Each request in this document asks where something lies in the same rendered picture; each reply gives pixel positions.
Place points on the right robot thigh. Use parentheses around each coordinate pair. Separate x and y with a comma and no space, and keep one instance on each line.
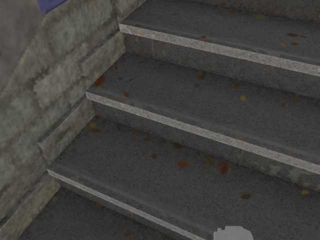
(232,233)

